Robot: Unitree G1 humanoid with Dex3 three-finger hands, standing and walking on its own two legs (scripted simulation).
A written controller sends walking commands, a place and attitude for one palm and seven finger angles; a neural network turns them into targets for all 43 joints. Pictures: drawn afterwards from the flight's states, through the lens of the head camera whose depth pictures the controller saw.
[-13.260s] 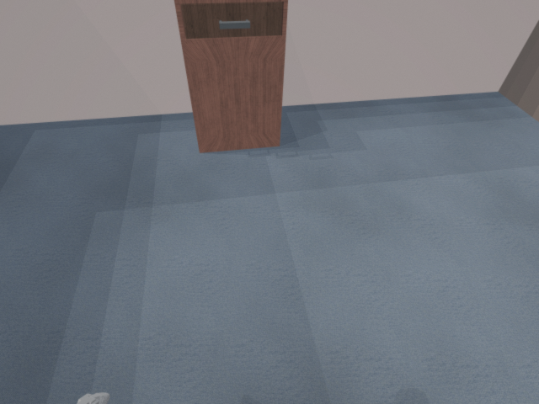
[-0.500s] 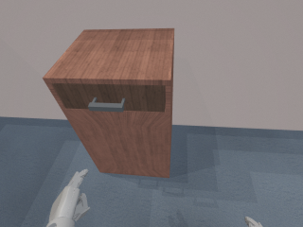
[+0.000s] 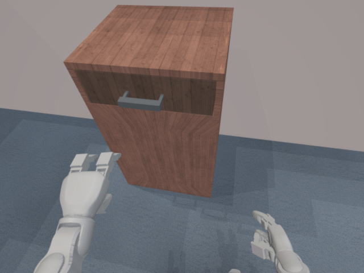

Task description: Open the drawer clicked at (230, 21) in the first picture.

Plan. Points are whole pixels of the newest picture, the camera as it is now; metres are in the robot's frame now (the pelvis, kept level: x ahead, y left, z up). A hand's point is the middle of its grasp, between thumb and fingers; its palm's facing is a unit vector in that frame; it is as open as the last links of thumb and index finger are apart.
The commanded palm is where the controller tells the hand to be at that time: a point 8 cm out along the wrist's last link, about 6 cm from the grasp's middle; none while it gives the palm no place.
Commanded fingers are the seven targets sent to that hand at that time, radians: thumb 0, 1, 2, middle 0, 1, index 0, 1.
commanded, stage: raise the hand with hooked fingers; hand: left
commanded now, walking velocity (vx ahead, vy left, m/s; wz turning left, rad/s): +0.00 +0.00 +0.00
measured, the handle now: (142, 99) +0.59 +0.22 +0.01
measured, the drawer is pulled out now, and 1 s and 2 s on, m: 0.00 0.00 0.00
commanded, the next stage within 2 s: move the hooked fingers above the handle in 1.18 s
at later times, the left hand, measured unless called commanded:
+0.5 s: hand (89, 162) +0.30 +0.24 +0.09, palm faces +0.12 -0.08 -0.99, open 13.2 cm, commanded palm +0.27 +0.24 +0.14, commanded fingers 0.00 -0.50 0.30 -0.30 -1.20 -0.30 -1.20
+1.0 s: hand (88, 144) +0.33 +0.24 +0.12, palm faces -0.02 -0.08 -1.00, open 13.9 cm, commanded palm +0.30 +0.25 +0.18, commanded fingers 0.00 -0.50 0.30 -0.30 -1.20 -0.30 -1.20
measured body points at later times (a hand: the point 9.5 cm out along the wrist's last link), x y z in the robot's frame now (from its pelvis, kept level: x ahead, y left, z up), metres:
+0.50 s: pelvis +0.02 +0.01 +0.03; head +0.04 -0.02 +0.48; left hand +0.29 +0.24 +0.14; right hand +0.22 -0.23 -0.07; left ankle -0.03 +0.13 -0.70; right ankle +0.05 -0.11 -0.70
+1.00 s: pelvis +0.02 +0.01 +0.04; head +0.05 -0.01 +0.49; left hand +0.32 +0.25 +0.17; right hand +0.20 -0.21 -0.07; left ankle -0.03 +0.13 -0.70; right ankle +0.05 -0.11 -0.70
